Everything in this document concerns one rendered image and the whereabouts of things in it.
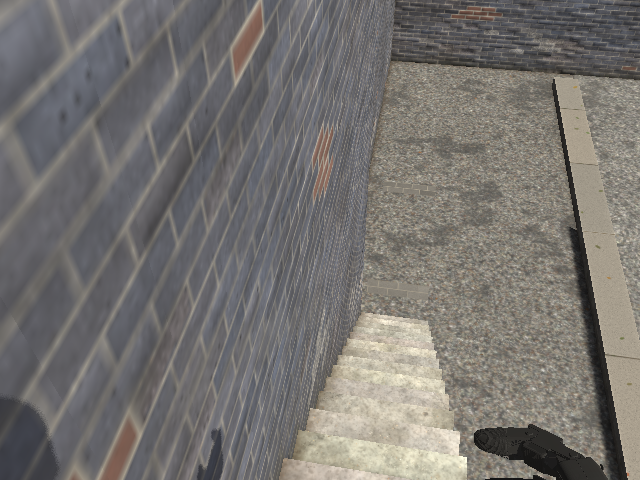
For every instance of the stairs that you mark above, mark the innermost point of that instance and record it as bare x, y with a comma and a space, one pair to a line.
383, 414

